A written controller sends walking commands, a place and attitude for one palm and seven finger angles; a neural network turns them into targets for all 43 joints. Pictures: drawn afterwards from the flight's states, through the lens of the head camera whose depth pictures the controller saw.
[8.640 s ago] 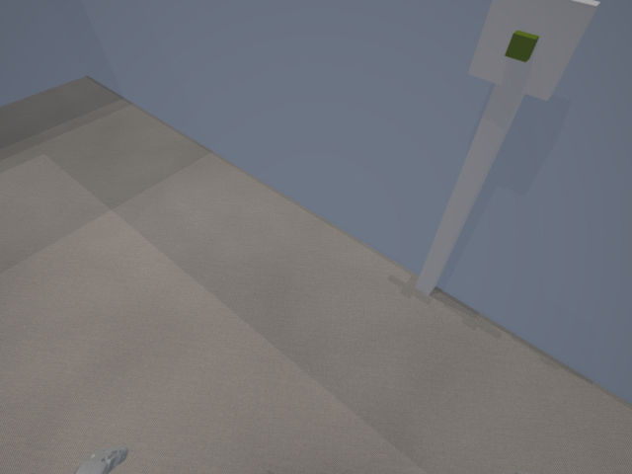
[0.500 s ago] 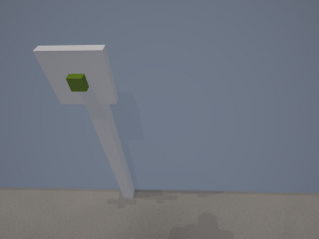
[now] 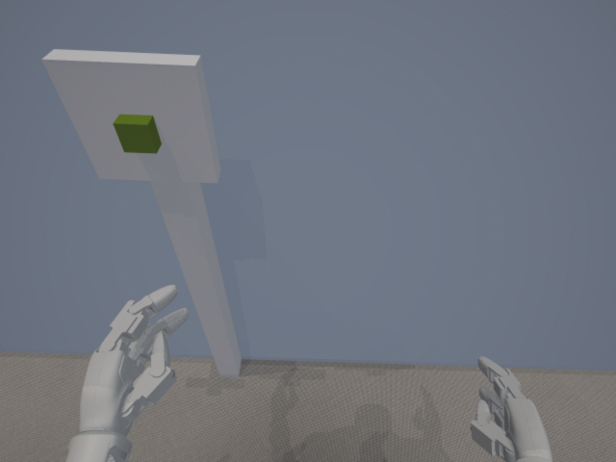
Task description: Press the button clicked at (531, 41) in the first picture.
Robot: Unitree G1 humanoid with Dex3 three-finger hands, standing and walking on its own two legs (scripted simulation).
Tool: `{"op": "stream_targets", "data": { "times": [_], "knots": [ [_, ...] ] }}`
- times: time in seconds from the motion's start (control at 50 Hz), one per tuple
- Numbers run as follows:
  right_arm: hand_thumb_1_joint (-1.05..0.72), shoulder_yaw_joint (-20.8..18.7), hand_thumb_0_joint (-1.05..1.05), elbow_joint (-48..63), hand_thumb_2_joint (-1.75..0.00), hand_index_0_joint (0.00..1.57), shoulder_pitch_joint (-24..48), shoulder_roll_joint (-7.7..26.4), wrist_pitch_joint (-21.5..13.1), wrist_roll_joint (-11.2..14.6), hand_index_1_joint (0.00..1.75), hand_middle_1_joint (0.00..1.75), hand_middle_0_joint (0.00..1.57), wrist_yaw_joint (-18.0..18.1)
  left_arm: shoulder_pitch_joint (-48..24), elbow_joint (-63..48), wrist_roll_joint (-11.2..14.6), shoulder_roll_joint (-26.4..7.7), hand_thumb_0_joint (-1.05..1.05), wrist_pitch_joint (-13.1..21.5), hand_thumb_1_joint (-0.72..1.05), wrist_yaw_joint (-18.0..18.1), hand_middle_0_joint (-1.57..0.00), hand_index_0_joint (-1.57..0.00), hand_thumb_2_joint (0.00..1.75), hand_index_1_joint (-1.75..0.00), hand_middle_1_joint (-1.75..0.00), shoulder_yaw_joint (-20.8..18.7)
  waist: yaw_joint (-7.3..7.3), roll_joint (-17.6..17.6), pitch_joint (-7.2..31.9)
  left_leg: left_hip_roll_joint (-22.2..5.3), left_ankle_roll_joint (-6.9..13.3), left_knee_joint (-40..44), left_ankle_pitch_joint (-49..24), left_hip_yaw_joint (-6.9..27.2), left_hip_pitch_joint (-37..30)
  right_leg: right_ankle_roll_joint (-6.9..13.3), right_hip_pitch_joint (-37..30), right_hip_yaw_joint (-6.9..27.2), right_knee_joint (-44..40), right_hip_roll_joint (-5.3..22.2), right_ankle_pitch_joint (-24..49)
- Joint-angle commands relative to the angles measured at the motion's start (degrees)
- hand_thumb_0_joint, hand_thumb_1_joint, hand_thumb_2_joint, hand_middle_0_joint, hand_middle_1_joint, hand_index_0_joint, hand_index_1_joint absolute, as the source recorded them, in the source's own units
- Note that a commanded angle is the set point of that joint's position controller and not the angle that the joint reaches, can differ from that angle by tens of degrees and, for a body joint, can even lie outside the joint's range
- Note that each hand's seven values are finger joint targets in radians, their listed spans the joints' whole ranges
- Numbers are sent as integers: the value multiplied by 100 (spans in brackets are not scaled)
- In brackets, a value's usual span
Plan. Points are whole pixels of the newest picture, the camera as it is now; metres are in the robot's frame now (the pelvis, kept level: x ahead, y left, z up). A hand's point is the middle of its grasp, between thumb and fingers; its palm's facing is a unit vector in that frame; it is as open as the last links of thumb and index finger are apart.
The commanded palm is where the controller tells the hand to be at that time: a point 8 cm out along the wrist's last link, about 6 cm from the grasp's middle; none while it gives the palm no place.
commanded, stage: raise the hand and make a fist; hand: left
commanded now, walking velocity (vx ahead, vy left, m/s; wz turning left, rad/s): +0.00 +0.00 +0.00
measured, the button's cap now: (139, 132) +0.48 +0.25 +0.19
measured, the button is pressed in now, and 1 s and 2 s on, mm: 0 0 0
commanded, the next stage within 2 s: aim a knuckle at the button in 1.70 s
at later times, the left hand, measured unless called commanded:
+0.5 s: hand (161, 389) +0.20 +0.17 +0.05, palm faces -0.05 -1.00 -0.02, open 3.2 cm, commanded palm +0.15 +0.24 +0.07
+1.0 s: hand (91, 332) +0.21 +0.22 +0.15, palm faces +0.10 -0.99 -0.08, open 3.1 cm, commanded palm +0.18 +0.26 +0.15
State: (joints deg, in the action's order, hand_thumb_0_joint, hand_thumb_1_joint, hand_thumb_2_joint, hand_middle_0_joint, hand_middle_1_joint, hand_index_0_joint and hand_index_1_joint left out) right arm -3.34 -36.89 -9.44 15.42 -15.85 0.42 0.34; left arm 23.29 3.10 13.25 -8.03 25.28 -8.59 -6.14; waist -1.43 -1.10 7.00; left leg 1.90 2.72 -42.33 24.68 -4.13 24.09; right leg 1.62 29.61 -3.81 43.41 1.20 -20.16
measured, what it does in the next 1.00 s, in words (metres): stands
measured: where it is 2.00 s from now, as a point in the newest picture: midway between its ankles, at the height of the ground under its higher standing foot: outside the picture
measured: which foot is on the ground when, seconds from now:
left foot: down 0.00-1.00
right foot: down 0.00-1.00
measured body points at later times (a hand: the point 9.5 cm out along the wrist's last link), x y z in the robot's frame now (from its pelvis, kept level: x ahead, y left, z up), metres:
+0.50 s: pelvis -0.01 -0.01 -0.01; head +0.02 -0.02 +0.44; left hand +0.19 +0.23 +0.06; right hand +0.15 -0.22 -0.10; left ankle -0.03 +0.08 -0.71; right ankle +0.02 -0.10 -0.71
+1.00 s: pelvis +0.01 +0.00 +0.01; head -0.01 -0.01 +0.46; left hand +0.20 +0.27 +0.15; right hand +0.22 -0.20 -0.04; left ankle -0.03 +0.08 -0.71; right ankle +0.02 -0.10 -0.71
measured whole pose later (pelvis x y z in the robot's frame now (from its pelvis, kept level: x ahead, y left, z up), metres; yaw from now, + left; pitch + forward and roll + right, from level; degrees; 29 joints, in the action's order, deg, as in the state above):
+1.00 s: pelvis +0.01 +0.00 +0.01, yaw +3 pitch +1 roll -2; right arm 3.9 -32.6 -13.5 13.7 -18.2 3.2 4.0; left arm 18.9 -14.1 18.2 -16.3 4.0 -14.0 -14.9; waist 2.3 2.9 4.9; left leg 1.1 2.8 -39.2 24.2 -0.8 16.4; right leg 1.4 19.1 -6.9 36.3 0.2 -18.6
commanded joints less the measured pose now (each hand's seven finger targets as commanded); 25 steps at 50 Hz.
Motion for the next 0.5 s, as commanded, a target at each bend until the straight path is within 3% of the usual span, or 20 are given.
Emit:
{"op": "stream_targets", "data": {
  "times": [0.0, 0.04, 0.06, 0.12, 0.14, 0.16, 0.18, 0.24, 0.26, 0.3, 0.34, 0.38, 0.4, 0.44, 0.48],
  "knots": [
    [-90, -232, 0, 1548, -90, 20, 586, 630, -23, 95, 30, 30, 20, -173, 2159, -599, 40, -852, 0, 562, 90, -981, -64, -64, 90, -78, -78, -629, 626, 148, 248, 78, -369, -170, -1834, 156, 1088, 137, -553, 23, 267, -22, 1582],
    [-90, -174, 0, 1800, -90, 20, 548, 575, 114, 78, 30, 30, 20, -102, 1503, -1579, 128, -1002, 0, 326, 90, -885, -69, -69, 90, -84, -84, -698, 568, 651, 583, 63, -314, -257, -1753, 160, 1071, 120, -467, 92, 399, -65, 1445],
    [-90, -152, 0, 1919, -90, 20, 484, 525, 164, 81, 30, 30, 20, -54, 1135, -2059, 168, -1067, 0, 279, 90, -753, -72, -72, 90, -87, -87, -774, 495, 724, 781, 29, -279, -293, -1684, 205, 1016, 102, -406, 138, 386, -90, 1342],
    [-90, -107, 0, 1846, -90, 20, -76, 327, 197, 36, 30, 30, 20, 52, 531, -2988, 256, -981, 0, 575, 90, -270, -81, -81, 90, -96, -96, -903, 255, 942, 1178, -82, -225, -582, -1933, 427, 740, 66, -283, 257, 387, -132, 1601],
    [-90, -65, 0, 1791, -90, 20, -182, 371, 196, -4, 30, 30, 20, 74, 108, -3378, 271, -985, 0, 742, 90, -192, -83, -83, 90, -99, -99, -766, 51, 750, 1134, -117, -197, -704, -1844, 519, 720, 28, -70, 282, 423, -178, 1577],
    [-90, -59, 0, 1699, -90, 20, -204, 366, 186, 10, 30, 30, 20, 104, 139, -3309, 225, -905, 0, 859, 90, -179, -86, -86, 90, -102, -102, -647, 2, 749, 1063, -155, -182, -742, -1732, 555, 719, 40, 83, 305, 374, -184, 1354],
    [-90, -2, 0, 1651, -90, 20, -224, 404, 138, 35, 30, 30, 20, 115, 47, -3288, 192, -681, 0, 980, 90, -246, -89, -89, 90, -105, -105, -268, -152, 748, 900, -187, -153, -795, -1669, 605, 681, 32, 310, 253, 361, -191, 1223],
    [-90, 130, 0, 1492, -90, 20, -166, 575, -33, 79, 30, 30, 20, 160, -475, -2878, 140, -725, 0, 921, 90, -721, -97, -97, 90, -114, -114, 179, -458, 687, 479, -255, -66, -855, -1158, 755, 852, 13, 615, 260, 203, -173, 654],
    [-90, 129, 0, 1459, -90, 20, -175, 615, -60, 123, 30, 30, 20, 193, -490, -2636, 112, -943, 0, 731, 90, -873, -100, -100, 90, -117, -117, 76, -441, 553, 472, -255, -65, -799, -919, 788, 952, 0, 512, 290, 86, -146, 404],
    [-90, 130, 0, 1539, -90, 20, -109, 610, -71, 221, 30, 30, 20, 256, 157, -2088, 132, -1108, 0, 85, 90, -1127, -105, -105, 90, -123, -123, -117, -215, 273, 541, -214, -56, -607, -798, 779, 1096, -20, 76, 378, -182, -84, 210],
    [-90, 116, 0, 1591, -90, 20, 76, 557, 26, 302, 30, 30, 20, 309, 735, -1479, 269, -1435, 0, -690, 90, -1219, -111, -111, 90, -129, -129, -730, 105, -177, 732, -162, -71, -438, -921, 723, 1244, -63, -559, 505, -405, 10, 172],
    [-90, 152, 0, 1788, -90, 20, 292, 442, 148, 324, 30, 30, 20, 371, 784, -1966, 509, -1613, 0, -1201, 90, -1128, -116, -116, 90, -135, -135, -1189, 372, -263, 1075, -119, -106, -280, -1143, 624, 1176, -146, -1157, 629, -515, 175, 432],
    [-90, 186, 0, 1824, -90, 20, 386, 346, 189, 315, 30, 30, 20, 393, 842, -2177, 637, -1569, 0, -1344, 90, -976, -119, -119, 90, -138, -138, -1375, 471, -354, 1096, -128, -137, -183, -1231, 626, 1148, -158, -1365, 590, -521, 194, 598],
    [-90, 260, 0, 1791, -90, 20, 491, 220, 200, 298, 30, 30, 20, 394, 798, -2538, 837, -1489, 0, -1362, 90, -590, -124, -124, 90, -144, -144, -1609, 594, -148, 901, -171, -189, 0, -1402, 677, 1013, -89, -1475, 401, -433, 99, 867],
    [-90, 243, 0, 1680, -90, 20, 245, 178, 113, 260, 30, 30, 20, 346, 768, -2883, 822, -1404, 0, -1144, 90, -256, -130, -130, 90, -150, -150, -1670, 551, 109, 797, -205, -211, 165, -1599, 639, 826, -54, -1352, 214, -380, 3, 1119]
  ]
}}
